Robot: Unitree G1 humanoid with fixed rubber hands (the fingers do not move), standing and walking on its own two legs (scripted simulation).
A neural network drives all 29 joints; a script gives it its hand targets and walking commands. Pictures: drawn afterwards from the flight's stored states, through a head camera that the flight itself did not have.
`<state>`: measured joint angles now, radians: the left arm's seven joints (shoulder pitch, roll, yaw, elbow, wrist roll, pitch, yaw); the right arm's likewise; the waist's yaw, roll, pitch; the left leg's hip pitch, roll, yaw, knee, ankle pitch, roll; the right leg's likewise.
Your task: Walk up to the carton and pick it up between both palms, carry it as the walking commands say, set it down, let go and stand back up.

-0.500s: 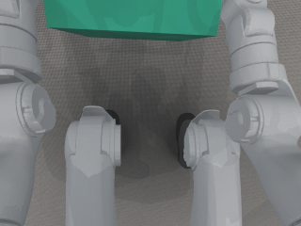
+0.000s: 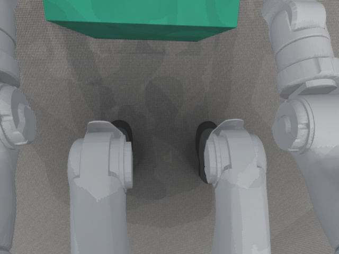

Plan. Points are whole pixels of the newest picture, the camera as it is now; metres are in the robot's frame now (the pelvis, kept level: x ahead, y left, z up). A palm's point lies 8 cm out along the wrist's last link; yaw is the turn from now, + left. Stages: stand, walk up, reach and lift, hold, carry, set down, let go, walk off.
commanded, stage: set down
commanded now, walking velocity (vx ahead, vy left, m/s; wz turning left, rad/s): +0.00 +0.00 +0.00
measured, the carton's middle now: out of the picture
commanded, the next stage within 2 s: let go in 1.36 s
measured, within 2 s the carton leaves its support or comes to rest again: neither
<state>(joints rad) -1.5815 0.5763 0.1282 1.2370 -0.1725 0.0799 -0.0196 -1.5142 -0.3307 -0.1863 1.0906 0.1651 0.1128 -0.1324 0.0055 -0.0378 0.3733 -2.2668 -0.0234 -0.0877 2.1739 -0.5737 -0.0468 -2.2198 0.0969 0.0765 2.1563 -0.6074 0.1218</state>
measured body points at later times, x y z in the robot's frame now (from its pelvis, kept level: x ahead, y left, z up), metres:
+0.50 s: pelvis +0.01 +0.00 +0.06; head +0.37 +0.04 +0.32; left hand +0.58 +0.29 -0.07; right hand +0.60 -0.15 -0.07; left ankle +0.11 +0.13 -0.34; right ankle +0.11 -0.14 -0.34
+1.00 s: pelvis +0.02 +0.01 +0.19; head +0.37 +0.05 +0.47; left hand +0.58 +0.30 +0.08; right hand +0.59 -0.16 +0.08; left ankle +0.10 +0.13 -0.34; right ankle +0.11 -0.14 -0.34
